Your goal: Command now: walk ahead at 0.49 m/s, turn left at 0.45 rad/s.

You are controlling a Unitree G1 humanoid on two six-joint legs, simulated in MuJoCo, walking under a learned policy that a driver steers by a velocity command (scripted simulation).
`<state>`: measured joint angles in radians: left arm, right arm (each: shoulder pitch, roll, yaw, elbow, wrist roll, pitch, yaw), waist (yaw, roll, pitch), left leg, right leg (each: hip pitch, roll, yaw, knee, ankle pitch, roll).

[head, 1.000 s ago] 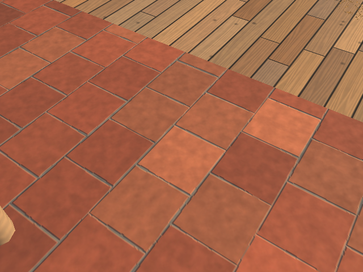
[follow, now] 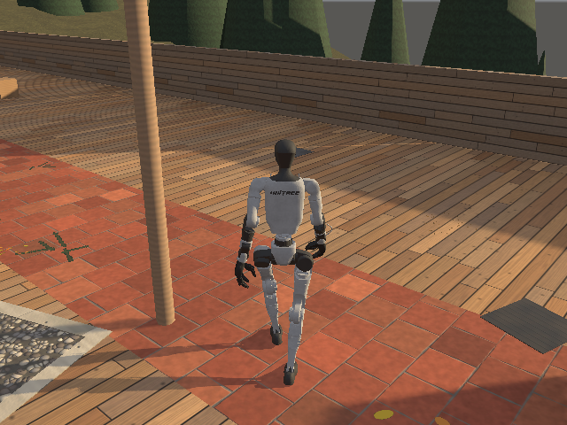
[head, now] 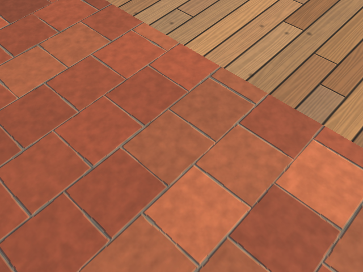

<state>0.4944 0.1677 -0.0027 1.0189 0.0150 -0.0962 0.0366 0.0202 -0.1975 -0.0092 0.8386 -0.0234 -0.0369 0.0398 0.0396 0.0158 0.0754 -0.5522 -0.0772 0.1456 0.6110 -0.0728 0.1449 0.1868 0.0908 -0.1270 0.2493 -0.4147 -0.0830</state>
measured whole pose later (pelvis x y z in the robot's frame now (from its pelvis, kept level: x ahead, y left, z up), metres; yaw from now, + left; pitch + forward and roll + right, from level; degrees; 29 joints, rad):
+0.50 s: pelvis +0.28 -0.01 +0.02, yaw +17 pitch +2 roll +0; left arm -0.02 0.25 0.00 0.71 0.03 -0.03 -0.03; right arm 0.48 -0.25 -0.06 0.93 -0.02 -0.05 -0.01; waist -0.12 -0.03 0.04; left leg 0.02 -0.15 -0.21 0.30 -0.33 0.13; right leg -0.62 -0.04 0.04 0.65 -0.06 0.03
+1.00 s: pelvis +0.52 +0.06 +0.02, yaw +35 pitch +1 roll -2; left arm 0.43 0.24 0.04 0.89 0.02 -0.09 0.00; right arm 0.04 -0.26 -0.04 0.71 -0.04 0.00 0.08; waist 0.06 0.04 0.05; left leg -0.65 0.06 0.04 0.76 -0.05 0.07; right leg 0.03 0.01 -0.22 0.24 -0.29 -0.01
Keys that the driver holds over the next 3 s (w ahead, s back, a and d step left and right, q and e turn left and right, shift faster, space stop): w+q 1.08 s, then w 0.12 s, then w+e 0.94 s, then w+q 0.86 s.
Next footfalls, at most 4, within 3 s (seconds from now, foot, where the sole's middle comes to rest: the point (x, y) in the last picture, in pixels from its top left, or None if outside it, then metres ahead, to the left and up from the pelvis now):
0.04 left None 0.18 0.03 -0.76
0.58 right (219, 247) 0.52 -0.06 -0.76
1.10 left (134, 215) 0.64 0.26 -0.76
1.70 right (125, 147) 0.95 0.34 -0.76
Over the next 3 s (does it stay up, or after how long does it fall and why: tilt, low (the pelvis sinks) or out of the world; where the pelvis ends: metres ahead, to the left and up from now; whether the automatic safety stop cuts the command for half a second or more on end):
stays up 1.40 0.57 0.02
